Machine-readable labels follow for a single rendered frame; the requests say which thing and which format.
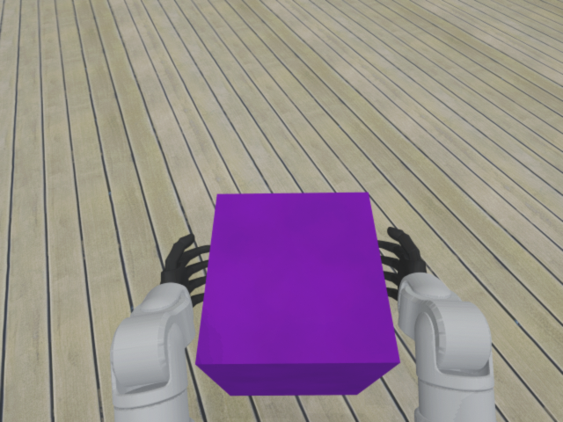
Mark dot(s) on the carton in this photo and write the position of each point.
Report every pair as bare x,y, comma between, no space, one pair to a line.
295,301

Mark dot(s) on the right robot forearm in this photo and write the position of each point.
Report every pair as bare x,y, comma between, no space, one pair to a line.
453,352

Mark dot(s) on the left robot forearm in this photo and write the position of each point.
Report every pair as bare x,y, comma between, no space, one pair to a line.
148,359

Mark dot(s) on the left robot hand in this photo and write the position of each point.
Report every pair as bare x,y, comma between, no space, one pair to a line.
175,266

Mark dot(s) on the right robot hand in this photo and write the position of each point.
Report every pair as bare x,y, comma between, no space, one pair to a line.
409,259

